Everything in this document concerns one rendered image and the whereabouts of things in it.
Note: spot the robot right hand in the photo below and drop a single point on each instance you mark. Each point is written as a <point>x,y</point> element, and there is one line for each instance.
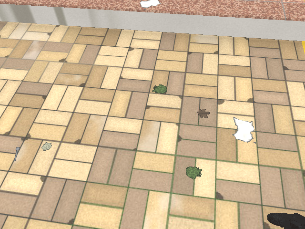
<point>288,221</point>

